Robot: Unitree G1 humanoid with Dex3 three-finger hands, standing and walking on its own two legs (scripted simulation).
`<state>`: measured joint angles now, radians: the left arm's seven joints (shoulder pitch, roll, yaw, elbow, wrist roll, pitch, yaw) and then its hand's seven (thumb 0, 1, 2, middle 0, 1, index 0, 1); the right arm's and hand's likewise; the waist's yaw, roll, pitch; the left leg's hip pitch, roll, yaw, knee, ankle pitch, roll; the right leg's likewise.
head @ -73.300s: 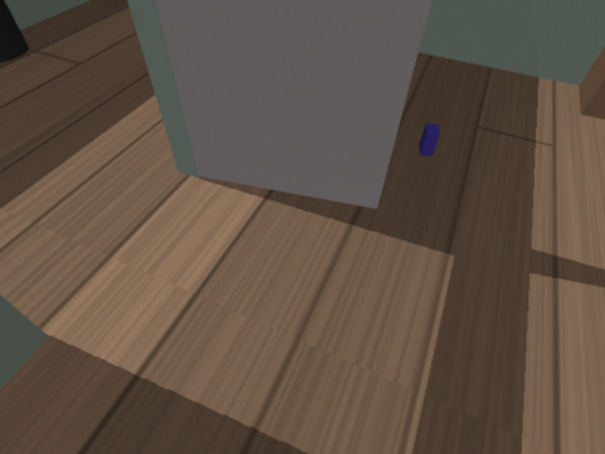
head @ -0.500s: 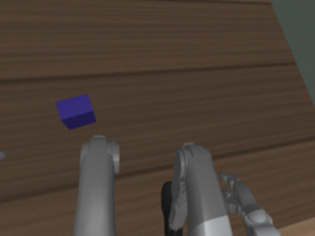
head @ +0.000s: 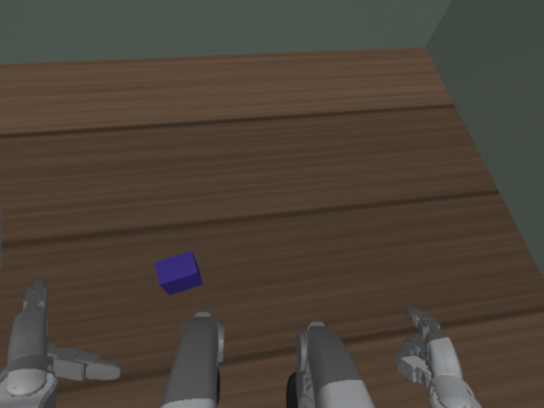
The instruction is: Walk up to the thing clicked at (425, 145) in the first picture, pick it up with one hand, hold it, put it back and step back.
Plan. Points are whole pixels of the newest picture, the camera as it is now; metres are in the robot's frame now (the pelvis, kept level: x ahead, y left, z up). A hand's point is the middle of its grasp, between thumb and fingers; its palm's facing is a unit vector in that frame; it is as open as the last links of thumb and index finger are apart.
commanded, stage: home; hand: left
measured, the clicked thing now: (180, 274) +0.42 +0.23 -0.52
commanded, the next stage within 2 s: none
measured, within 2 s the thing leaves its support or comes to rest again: neither
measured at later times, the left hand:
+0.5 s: hand (85, 318) +0.23 +0.20 +0.07, palm faces +0.14 -0.94 -0.30, open 17.4 cm
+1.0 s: hand (95, 336) +0.21 +0.19 +0.07, palm faces +0.13 -0.95 -0.28, open 17.5 cm
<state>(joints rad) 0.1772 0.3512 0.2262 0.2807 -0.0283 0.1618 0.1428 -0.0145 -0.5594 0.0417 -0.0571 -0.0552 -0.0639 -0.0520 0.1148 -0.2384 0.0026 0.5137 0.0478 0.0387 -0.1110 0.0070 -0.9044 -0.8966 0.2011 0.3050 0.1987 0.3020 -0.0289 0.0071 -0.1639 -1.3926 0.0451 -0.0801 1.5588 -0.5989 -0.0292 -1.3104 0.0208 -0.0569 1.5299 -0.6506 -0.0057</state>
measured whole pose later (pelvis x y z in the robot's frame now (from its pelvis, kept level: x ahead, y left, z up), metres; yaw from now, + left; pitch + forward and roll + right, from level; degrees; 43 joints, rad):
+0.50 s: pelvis +0.06 +0.02 +0.12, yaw +2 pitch +10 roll -3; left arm 0.50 0.22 -0.02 -0.09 -0.02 0.31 0.18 -0.01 -0.53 0.06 -0.06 -0.06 -0.07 -0.06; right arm 0.30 -0.19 0.04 0.46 0.02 -0.06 -0.19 0.01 -0.90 -0.90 0.20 0.31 0.20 0.30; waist -0.04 0.05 -0.16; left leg -0.71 0.03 -0.04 1.03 -0.50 0.00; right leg -0.62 0.00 -0.03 0.96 -0.52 0.02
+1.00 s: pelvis +0.05 +0.00 +0.13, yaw +2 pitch +8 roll -2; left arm 0.47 0.21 -0.01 -0.02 -0.01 0.28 0.14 -0.01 -0.56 0.04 -0.05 -0.06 -0.06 -0.05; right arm 0.28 -0.21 0.03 0.47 0.01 -0.10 -0.17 0.01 -0.90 -0.90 0.20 0.30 0.20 0.30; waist -0.03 0.03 -0.11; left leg -0.65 0.04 -0.04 0.98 -0.46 -0.02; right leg -0.57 0.01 -0.04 0.93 -0.50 0.00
